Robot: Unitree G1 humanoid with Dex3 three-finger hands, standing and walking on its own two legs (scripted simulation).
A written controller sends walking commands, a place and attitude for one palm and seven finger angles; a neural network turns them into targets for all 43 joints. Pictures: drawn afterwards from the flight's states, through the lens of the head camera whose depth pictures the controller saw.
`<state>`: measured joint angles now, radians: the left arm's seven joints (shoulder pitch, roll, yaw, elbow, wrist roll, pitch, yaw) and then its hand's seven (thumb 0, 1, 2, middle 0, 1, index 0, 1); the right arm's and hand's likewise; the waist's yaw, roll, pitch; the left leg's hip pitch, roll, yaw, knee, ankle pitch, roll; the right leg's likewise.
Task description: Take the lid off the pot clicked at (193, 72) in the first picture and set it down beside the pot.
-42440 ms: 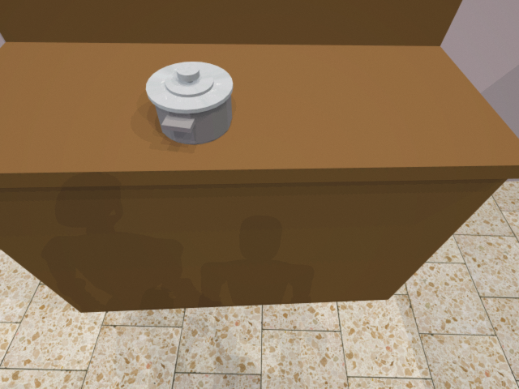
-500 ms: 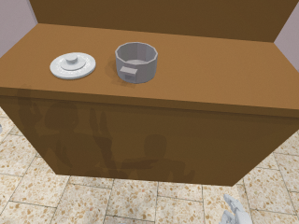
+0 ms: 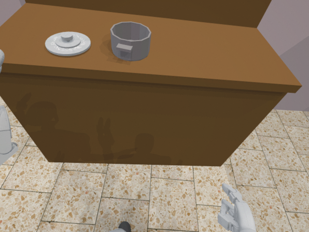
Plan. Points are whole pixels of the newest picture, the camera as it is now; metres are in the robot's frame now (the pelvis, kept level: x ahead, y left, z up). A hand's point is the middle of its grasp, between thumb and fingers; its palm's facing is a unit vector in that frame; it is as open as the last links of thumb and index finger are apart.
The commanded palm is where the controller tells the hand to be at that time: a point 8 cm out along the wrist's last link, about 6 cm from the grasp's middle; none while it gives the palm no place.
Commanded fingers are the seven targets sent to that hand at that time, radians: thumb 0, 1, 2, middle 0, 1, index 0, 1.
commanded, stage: stop stepping back and stand still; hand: left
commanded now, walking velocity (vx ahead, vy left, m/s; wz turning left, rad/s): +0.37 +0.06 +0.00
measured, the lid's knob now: (66, 36) +0.74 +0.36 +0.09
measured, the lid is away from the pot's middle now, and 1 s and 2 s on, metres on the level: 0.24 0.24 0.24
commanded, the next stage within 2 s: let the arm hang, fingers relaxed in 1.58 s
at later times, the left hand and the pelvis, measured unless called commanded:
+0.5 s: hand out of the picture +0.08 +0.22 +0.23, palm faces +0.40 -0.78 -0.47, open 7.5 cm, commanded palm +0.02 +0.28 +0.27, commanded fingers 0.00 0.90 0.90 -0.20 -0.30 -0.20 -0.30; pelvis -0.09 -0.01 -0.01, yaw +3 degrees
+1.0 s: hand out of the picture -0.01 +0.19 -0.18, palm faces +0.24 -0.96 -0.17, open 6.8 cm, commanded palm none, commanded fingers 0.00 0.90 0.90 -0.20 -0.30 -0.20 -0.30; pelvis -0.06 +0.00 -0.02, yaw +10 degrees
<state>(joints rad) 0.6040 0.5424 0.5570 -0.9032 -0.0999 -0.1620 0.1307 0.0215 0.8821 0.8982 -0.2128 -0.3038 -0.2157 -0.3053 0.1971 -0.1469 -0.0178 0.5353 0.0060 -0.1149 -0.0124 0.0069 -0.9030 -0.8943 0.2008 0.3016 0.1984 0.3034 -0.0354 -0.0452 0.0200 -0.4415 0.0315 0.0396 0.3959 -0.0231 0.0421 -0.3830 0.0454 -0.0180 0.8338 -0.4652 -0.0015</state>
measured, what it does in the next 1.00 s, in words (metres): steps on the spot: right foot, then left foot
